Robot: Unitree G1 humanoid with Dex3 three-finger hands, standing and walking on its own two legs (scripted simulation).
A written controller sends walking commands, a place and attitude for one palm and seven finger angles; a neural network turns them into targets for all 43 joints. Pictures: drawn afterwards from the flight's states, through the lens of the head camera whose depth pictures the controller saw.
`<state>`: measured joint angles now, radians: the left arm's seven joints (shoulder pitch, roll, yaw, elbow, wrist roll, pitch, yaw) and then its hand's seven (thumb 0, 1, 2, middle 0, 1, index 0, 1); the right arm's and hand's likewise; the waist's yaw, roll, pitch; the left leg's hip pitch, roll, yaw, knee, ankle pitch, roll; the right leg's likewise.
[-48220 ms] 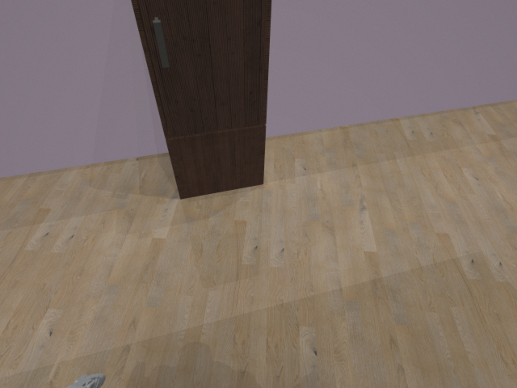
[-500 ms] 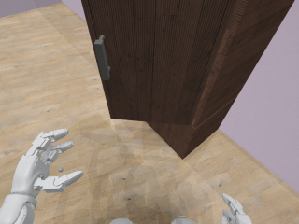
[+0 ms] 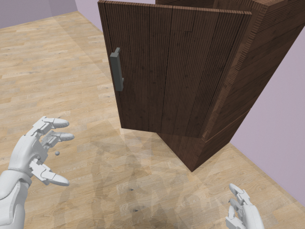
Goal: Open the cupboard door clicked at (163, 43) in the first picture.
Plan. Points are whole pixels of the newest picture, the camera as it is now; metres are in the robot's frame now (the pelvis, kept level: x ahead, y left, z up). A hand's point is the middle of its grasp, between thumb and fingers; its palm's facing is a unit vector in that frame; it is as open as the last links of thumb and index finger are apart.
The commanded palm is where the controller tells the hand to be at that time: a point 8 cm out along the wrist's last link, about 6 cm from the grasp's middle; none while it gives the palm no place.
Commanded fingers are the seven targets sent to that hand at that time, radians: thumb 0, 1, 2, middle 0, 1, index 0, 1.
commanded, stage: raise the hand with hooked fingers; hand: left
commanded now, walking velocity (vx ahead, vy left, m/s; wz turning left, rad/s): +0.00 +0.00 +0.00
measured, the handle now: (118, 69) +0.59 +0.17 +0.08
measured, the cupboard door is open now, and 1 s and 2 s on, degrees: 45 45 45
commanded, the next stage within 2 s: move the hooked fingers beside the handle in 0.72 s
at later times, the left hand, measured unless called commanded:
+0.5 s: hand (60, 136) +0.30 +0.25 +0.09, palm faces -0.03 -1.00 -0.02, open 14.0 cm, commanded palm +0.27 +0.30 +0.10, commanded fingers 0.00 -0.50 0.30 -0.30 -1.20 -0.30 -1.20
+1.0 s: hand (62, 132) +0.31 +0.25 +0.10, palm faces -0.02 -1.00 -0.02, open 14.0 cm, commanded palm +0.29 +0.30 +0.10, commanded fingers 0.00 -0.50 0.30 -0.30 -1.20 -0.30 -1.20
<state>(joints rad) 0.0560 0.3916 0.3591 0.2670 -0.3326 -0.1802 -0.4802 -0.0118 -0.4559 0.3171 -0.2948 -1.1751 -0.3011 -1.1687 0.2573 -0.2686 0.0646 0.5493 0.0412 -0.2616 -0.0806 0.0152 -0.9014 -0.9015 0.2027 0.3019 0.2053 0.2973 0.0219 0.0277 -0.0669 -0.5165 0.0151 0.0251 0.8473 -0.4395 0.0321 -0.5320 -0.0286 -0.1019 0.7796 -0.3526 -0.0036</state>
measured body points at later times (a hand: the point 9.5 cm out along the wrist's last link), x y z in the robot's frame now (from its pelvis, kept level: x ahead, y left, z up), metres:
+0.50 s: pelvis +0.00 -0.01 +0.01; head +0.04 -0.01 +0.46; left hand +0.29 +0.31 +0.10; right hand +0.15 -0.27 -0.07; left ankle +0.00 +0.09 -0.70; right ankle +0.03 -0.12 -0.70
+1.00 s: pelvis -0.01 -0.02 +0.01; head +0.03 -0.02 +0.46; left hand +0.30 +0.31 +0.10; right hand +0.15 -0.26 -0.07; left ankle +0.00 +0.09 -0.70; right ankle +0.03 -0.12 -0.70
